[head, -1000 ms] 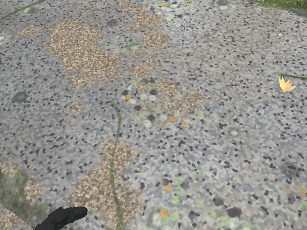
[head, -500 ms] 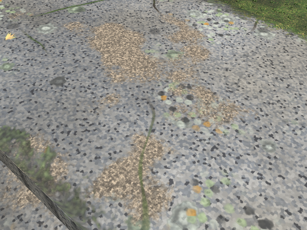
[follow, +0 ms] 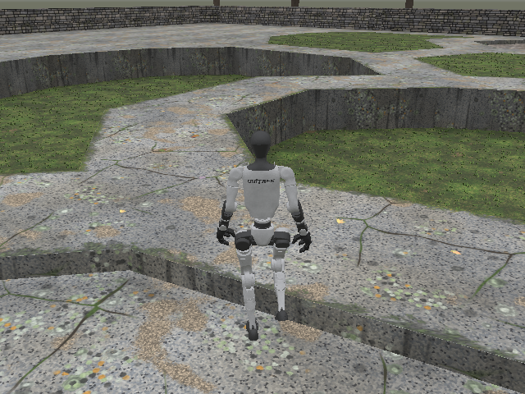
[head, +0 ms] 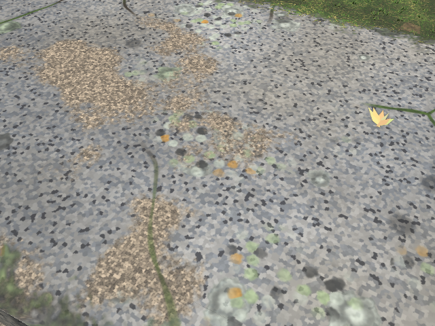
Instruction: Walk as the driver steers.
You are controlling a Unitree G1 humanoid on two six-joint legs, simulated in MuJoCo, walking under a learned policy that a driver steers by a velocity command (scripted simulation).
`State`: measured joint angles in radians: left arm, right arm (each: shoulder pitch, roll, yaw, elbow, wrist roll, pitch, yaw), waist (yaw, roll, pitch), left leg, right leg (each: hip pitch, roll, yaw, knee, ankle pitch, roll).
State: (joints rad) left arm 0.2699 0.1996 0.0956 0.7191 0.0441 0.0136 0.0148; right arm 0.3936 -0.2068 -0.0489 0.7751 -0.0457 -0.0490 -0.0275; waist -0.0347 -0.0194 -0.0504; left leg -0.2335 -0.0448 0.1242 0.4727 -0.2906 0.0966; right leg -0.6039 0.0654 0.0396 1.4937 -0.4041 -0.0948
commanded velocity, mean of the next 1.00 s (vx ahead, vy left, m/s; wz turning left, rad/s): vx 0.47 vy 0.00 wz -0.46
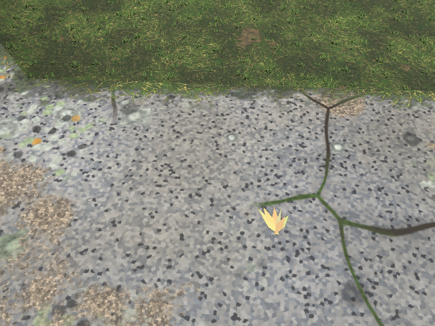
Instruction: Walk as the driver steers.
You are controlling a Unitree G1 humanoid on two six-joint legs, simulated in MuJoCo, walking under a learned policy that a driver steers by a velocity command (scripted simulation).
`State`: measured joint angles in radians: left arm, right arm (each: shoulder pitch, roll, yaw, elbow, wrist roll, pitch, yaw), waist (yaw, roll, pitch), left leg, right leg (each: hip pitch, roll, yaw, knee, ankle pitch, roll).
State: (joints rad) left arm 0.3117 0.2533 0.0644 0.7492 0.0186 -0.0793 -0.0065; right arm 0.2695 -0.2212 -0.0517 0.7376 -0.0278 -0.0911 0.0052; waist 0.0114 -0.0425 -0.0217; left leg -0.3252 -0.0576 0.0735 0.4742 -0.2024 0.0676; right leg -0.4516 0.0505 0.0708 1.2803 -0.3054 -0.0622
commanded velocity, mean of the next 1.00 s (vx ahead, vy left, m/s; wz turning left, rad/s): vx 0.48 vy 0.00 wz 0.39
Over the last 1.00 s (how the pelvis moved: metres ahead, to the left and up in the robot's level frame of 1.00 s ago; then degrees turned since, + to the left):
0.57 -0.11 0.19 -27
